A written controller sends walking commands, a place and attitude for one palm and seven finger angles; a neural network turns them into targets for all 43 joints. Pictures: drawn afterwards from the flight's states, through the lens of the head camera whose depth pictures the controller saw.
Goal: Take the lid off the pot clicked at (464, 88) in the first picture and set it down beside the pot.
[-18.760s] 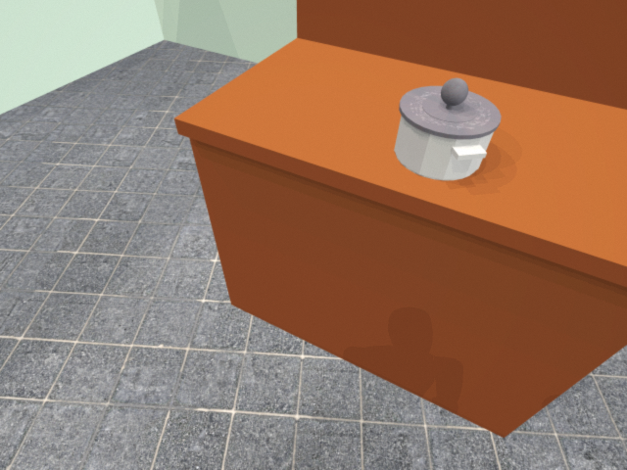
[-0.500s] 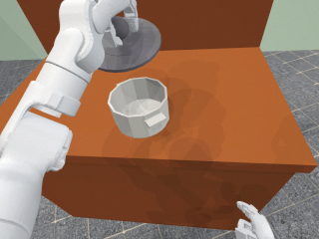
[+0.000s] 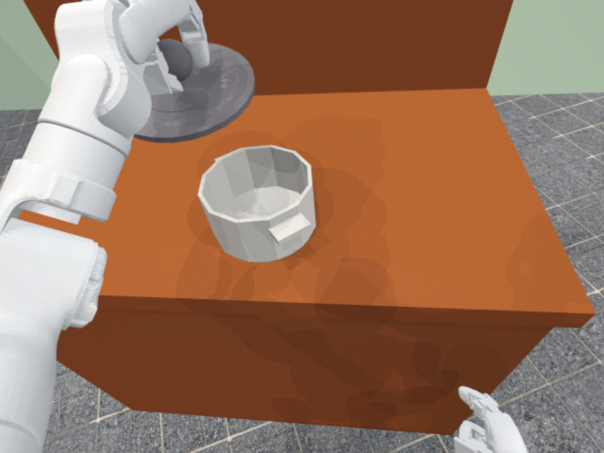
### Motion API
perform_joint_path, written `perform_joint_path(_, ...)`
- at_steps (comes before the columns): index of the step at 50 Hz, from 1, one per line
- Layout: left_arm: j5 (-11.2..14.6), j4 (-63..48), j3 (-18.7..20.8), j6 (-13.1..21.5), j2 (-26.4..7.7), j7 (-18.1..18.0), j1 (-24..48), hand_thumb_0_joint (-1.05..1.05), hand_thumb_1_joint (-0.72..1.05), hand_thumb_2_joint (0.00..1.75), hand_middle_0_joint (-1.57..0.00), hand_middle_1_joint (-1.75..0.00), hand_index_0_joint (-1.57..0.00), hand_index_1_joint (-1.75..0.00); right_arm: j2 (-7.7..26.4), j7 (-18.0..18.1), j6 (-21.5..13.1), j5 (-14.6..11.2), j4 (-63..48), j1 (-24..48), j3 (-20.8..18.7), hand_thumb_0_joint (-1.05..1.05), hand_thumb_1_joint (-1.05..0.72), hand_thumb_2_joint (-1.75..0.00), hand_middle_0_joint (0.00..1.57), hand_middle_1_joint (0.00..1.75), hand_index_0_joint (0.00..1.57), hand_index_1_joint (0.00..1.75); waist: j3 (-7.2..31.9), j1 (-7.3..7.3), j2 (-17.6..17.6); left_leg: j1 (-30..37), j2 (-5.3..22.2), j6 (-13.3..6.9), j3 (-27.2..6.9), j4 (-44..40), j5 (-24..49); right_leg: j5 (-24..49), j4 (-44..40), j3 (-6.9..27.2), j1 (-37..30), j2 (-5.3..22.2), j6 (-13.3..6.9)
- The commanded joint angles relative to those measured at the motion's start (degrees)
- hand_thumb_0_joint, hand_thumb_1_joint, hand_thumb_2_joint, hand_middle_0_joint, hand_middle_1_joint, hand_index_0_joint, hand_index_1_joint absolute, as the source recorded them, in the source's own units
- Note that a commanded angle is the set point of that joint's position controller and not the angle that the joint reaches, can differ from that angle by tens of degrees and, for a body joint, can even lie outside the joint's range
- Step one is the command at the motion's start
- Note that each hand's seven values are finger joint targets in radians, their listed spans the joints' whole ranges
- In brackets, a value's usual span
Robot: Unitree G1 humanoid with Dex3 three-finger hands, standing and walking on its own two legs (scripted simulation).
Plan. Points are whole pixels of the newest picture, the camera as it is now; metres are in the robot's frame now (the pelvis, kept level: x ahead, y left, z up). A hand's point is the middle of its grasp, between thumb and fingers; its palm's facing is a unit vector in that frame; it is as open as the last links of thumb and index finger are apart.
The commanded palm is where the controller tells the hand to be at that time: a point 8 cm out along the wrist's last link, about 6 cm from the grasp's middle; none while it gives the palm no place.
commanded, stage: move the lid sideways beside the pot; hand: left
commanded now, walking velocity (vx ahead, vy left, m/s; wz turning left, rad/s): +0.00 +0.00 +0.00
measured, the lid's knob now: (171, 61) +0.48 +0.15 +0.30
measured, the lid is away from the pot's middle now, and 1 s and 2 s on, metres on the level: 0.07 0.18 0.24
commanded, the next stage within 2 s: lower the lid onto the table in 1.62 s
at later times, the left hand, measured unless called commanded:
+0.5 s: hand (118, 66) +0.45 +0.20 +0.31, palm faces -0.08 -0.01 -1.00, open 7.3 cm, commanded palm +0.42 +0.21 +0.39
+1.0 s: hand (76, 68) +0.45 +0.25 +0.31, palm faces -0.09 -0.02 -1.00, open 7.3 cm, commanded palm +0.42 +0.26 +0.39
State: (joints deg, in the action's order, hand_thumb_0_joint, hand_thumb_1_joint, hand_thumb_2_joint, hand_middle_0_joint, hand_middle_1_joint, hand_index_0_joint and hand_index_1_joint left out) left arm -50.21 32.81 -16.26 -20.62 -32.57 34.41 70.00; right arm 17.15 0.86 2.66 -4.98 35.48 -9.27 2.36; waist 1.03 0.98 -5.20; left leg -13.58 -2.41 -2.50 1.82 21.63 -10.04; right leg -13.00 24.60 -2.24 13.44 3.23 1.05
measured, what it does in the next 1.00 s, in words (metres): stands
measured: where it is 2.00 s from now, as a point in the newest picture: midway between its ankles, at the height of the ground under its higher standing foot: outside the picture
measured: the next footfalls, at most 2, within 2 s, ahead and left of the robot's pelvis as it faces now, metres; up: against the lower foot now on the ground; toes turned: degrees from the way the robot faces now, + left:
none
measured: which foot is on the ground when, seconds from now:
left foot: down 0.00-1.00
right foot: down 0.00-1.00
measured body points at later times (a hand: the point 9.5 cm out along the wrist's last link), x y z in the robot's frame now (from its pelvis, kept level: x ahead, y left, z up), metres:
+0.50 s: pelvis +0.00 +0.01 +0.00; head +0.03 -0.02 +0.45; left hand +0.45 +0.20 +0.36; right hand +0.16 -0.23 -0.12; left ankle +0.01 +0.10 -0.74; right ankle +0.00 -0.13 -0.74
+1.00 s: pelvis +0.00 +0.01 +0.00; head +0.04 -0.02 +0.45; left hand +0.45 +0.25 +0.37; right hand +0.15 -0.24 -0.12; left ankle +0.01 +0.10 -0.74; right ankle +0.00 -0.13 -0.74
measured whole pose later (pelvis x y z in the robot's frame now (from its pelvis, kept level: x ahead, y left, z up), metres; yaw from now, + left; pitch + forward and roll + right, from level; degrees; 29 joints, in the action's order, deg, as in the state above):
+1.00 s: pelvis +0.00 +0.01 +0.00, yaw +1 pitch +4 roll +0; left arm -52.8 35.6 -9.7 -15.2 -42.8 36.3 68.7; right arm 17.6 1.0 5.4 -5.3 34.7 -11.0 2.0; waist 0.2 1.7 -4.7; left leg -15.6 -2.6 -3.2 1.1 22.4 -10.4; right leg -12.0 22.4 -2.9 13.8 3.3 1.6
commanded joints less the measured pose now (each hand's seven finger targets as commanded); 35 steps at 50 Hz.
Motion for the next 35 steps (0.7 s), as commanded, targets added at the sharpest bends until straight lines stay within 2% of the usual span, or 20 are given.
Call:
perform_joint_path(1, -2.18, -15.12, 7.39, 0.6, -14.72, -3.44, 40.8, 0.0, 0.63, 1.06, -0.94, -0.94, -0.94, -0.94, 5.03, 0.54, -3.14, -0.03, -8.72, 6.77, -1.83, 0.0, -0.9, -0.9, 0.2, 0.3, 0.2, 0.3, 25.43, 0.44, 4.53, 13.05, -0.97, -1.94, -3.11, 0.41, 15.25, 16.53, -1.23, -0.31, -5.06, -2.71, -3.49)
perform_joint_path(2, -0.74, -15.03, 9.47, 1.11, -16.91, -3.75, 37.17, 0.0, 0.63, 1.06, -0.94, -0.94, -0.94, -0.94, 6.27, 0.29, -3.17, 0.18, -8.27, 5.66, -2.28, 0.0, -0.9, -0.9, 0.2, 0.3, 0.2, 0.3, 27.01, 0.28, 3.58, 14.1, -0.92, -1.88, -3.46, 1.35, 17.65, 18.23, -1.18, 0.16, -5.84, -2.21, -3.63)
perform_joint_path(3, -2.33, -17.29, 11.1, 1.46, -19.78, -3.9, 39.72, 0.0, 0.63, 1.06, -0.94, -0.94, -0.94, -0.94, 5.51, 0.34, -3.35, 0.3, -8.8, 5.66, -1.86, 0.0, -0.9, -0.9, 0.2, 0.3, 0.2, 0.3, 29.47, -0.38, 3.29, 13.47, -1.11, -1.75, -3.24, 0.35, 17.59, 18.11, -0.96, 0.29, -7.76, -2.7, -3.46)
perform_joint_path(5, -2.6, -11.23, 8.74, 0.93, -16.92, -3.21, 39.79, 0.0, 0.63, 1.06, -0.94, -0.94, -0.94, -0.94, 5.39, 0.72, -2.97, -0.1, -7.75, 5.82, -1.73, 0.0, -0.9, -0.9, 0.2, 0.3, 0.2, 0.3, 23.82, 0.75, 6.09, 11.53, -0.98, -1.76, -3.13, 0.11, 14.17, 16.35, -1.49, -0.52, -4.91, -2.56, -3.38)
perform_joint_path(7, -0.61, -13.77, 8.91, 1.82, -16.88, -3.35, 37.08, 0.0, 0.63, 1.06, -0.94, -0.94, -0.94, -0.94, 6.49, 0.31, -2.95, 0.02, -7.78, 5.18, -2.25, 0.0, -0.9, -0.9, 0.2, 0.3, 0.2, 0.3, 25.99, 0.62, 3.42, 13.9, -0.84, -1.64, -3.83, 1.12, 18.71, 18.43, -1.28, -0.25, -5.2, -2.22, -3.7)
perform_joint_path(8, -2.12, -16.24, 10.22, 1.94, -18.81, -3.47, 39.27, 0.0, 0.63, 1.06, -0.94, -0.94, -0.94, -0.94, 5.61, 0.23, -3.1, 0.2, -8.31, 5.37, -2.04, 0.0, -0.9, -0.9, 0.2, 0.3, 0.2, 0.3, 28.33, -0.05, 3.14, 13.95, -0.92, -1.59, -3.64, 0.49, 19.21, 18.29, -1.24, -0.11, -6.7, -2.86, -3.53)
perform_joint_path(11, -2.53, -9.94, 7.73, 1.26, -15.94, -2.87, 38.47, 0.0, 0.63, 1.06, -0.94, -0.94, -0.94, -0.94, 5.72, 0.47, -2.22, -0.12, -7.38, 5.59, -1.88, 0.0, -0.9, -0.9, 0.2, 0.3, 0.2, 0.3, 22.73, 0.95, 4.7, 12.01, -0.73, -1.52, -3.61, 0.16, 15.24, 15.52, -1.79, -1.17, -3.33, -2.98, -3.7)
perform_joint_path(12, -1.03, -10.77, 8.9, 1.86, -17.1, -3.23, 35.52, 0.0, 0.63, 1.06, -0.94, -0.94, -0.94, -0.94, 6.8, 0.19, -2.23, 0.01, -7.17, 4.36, -2.39, 0.0, -0.9, -0.9, 0.2, 0.3, 0.2, 0.3, 24.19, 0.91, 4.03, 13.29, -0.68, -1.46, -4.18, 0.82, 17.71, 16.72, -1.83, -0.7, -3.88, -2.41, -3.81)
perform_joint_path(13, -2.66, -14.11, 11.42, 2.24, -20.75, -3.43, 38.44, 0.0, 0.63, 1.06, -0.94, -0.94, -0.94, -0.94, 6.09, 0.17, -2.4, 0.19, -8.07, 4.77, -2.07, 0.0, -0.9, -0.9, 0.2, 0.3, 0.2, 0.3, 27.8, -0.18, 3.97, 13.17, -0.69, -1.4, -3.86, -0.01, 18.01, 16.57, -1.5, -0.48, -6.33, -2.97, -3.64)
perform_joint_path(16, -3.41, -5.99, 9.41, 1.51, -18.6, -2.93, 37.23, 0.0, 0.63, 1.06, -0.94, -0.94, -0.94, -0.94, 6.12, 0.69, -1.53, 0.02, -7.05, 4.52, -1.95, 0.0, -0.9, -0.9, 0.2, 0.3, 0.2, 0.3, 22.51, 0.93, 5.98, 10.86, -0.68, -1.63, -3.57, -0.02, 14.4, 14.84, -2.07, -1.19, -3.69, -2.93, -3.68)
perform_joint_path(17, -1.94, -7.71, 9.94, 2.32, -19.52, -3.19, 35.36, 0.0, 0.63, 1.06, -0.94, -0.94, -0.94, -0.94, 7.34, 0.39, -1.44, 0.04, -6.84, 3.27, -2.37, 0.0, -0.9, -0.9, 0.2, 0.3, 0.2, 0.3, 23.77, 1.06, 5.12, 12.12, -0.51, -1.41, -4.07, 0.32, 16.47, 15.98, -2.17, -0.8, -4.1, -2.4, -3.77)
perform_joint_path(18, -3.36, -13.0, 11.89, 2.9, -22.47, -3.38, 39.7, 0.0, 0.63, 1.06, -0.94, -0.94, -0.94, -0.94, 6.36, 0.33, -1.85, 0.19, -8.13, 4.2, -2.13, 0.0, -0.9, -0.9, 0.2, 0.3, 0.2, 0.3, 28.04, -0.01, 3.73, 12.64, -0.71, -1.44, -3.69, -0.27, 17.1, 15.98, -1.79, -0.39, -6.61, -2.95, -3.61)
perform_joint_path(21, -3.45, -12.21, 9.8, 2.72, -18.87, -3.0, 39.56, 0.0, 0.63, 1.06, -0.94, -0.94, -0.94, -0.94, 5.72, 0.48, -2.04, 0.17, -8.0, 4.32, -2.29, 0.0, -0.9, -0.9, 0.2, 0.3, 0.2, 0.3, 26.84, 0.79, 2.27, 15.12, -0.49, -1.6, -4.29, 1.15, 21.25, 16.66, -1.67, -0.87, -3.98, -3.12, -3.83)
perform_joint_path(23, -3.86, -12.37, 15.06, 3.24, -25.82, -3.32, 37.36, 0.0, 0.63, 1.06, -0.94, -0.94, -0.94, -0.94, 6.71, 0.26, -1.67, 0.52, -8.01, 2.92, -2.38, 0.0, -0.9, -0.9, 0.2, 0.3, 0.2, 0.3, 28.94, -0.28, 3.63, 13.73, -0.44, -1.46, -4.03, 0.5, 21.82, 17.63, -1.89, -0.36, -6.89, -3.14, -3.65)
perform_joint_path(25, -3.77, -9.09, 9.54, 2.89, -19.32, -2.54, 38.45, 0.0, 0.63, 1.06, -0.94, -0.94, -0.94, -0.94, 6.03, 0.43, -1.29, -0.24, -7.86, 4.04, -2.1, 0.0, -0.9, -0.9, 0.2, 0.3, 0.2, 0.3, 23.57, 1.22, 4.86, 12.56, -0.37, -1.47, -3.87, 0.45, 19.32, 16.61, -1.84, -1.43, -3.54, -2.97, -3.67)
perform_joint_path(27, -2.28, -7.94, 11.04, 3.18, -21.11, -2.73, 33.37, 0.0, 0.63, 1.06, -0.94, -0.94, -0.94, -0.94, 7.66, 0.18, -0.94, -0.09, -7.23, 2.09, -2.82, 0.0, -0.9, -0.9, 0.2, 0.3, 0.2, 0.3, 24.15, 1.02, 3.89, 13.6, -0.1, -1.45, -4.36, 1.02, 20.46, 15.94, -2.4, -1.06, -3.06, -2.68, -3.72)
perform_joint_path(28, -3.75, -12.92, 13.54, 3.69, -24.65, -2.96, 37.25, 0.0, 0.63, 1.06, -0.94, -0.94, -0.94, -0.94, 6.84, 0.15, -1.1, 0.13, -8.33, 2.65, -2.53, 0.0, -0.9, -0.9, 0.2, 0.3, 0.2, 0.3, 27.93, -0.1, 2.87, 13.82, -0.28, -1.44, -4.1, 0.21, 21.34, 16.24, -2.15, -0.71, -5.67, -3.3, -3.65)
perform_joint_path(30, -4.19, -11.85, 10.99, 3.57, -21.73, -2.78, 39.14, 0.0, 0.63, 1.06, -0.94, -0.94, -0.94, -0.94, 6.25, 0.37, -1.13, -0.14, -8.29, 3.34, -2.31, 0.0, -0.9, -0.9, 0.2, 0.3, 0.2, 0.3, 26.38, 0.86, 2.5, 14.22, -0.33, -1.53, -4.31, 0.9, 21.68, 16.31, -1.63, -1.25, -3.94, -3.15, -3.85)
perform_joint_path(33, -4.17, -15.54, 14.93, 4.48, -26.89, -3.15, 38.57, 0.0, 0.63, 1.06, -0.94, -0.94, -0.94, -0.94, 6.88, 0.09, -1.13, 0.2, -8.59, 2.08, -2.62, 0.0, -0.9, -0.9, 0.2, 0.3, 0.2, 0.3, 30.39, -0.03, 0.95, 15.81, -0.16, -1.26, -4.6, 0.77, 24.72, 16.49, -1.99, -0.7, -5.79, -3.43, -3.7)
perform_joint_path(35, -4.3, -10.62, 12.95, 3.8, -23.88, -2.66, 37.08, 0.0, 0.63, 1.06, -0.94, -0.94, -0.94, -0.94, 6.54, 0.37, -0.87, -0.1, -8.05, 2.46, -2.6, 0.0, -0.9, -0.9, 0.2, 0.3, 0.2, 0.3, 25.77, 0.78, 2.16, 14.49, -0.11, -1.51, -4.37, 1.22, 22.76, 15.88, -2.15, -1.25, -3.37, -3.23, -3.79)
